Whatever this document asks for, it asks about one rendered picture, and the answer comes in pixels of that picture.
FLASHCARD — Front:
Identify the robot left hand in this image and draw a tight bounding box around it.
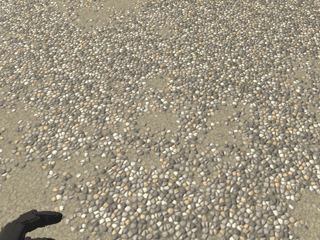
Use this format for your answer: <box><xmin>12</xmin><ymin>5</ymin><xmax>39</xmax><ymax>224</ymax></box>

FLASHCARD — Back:
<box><xmin>0</xmin><ymin>209</ymin><xmax>63</xmax><ymax>240</ymax></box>

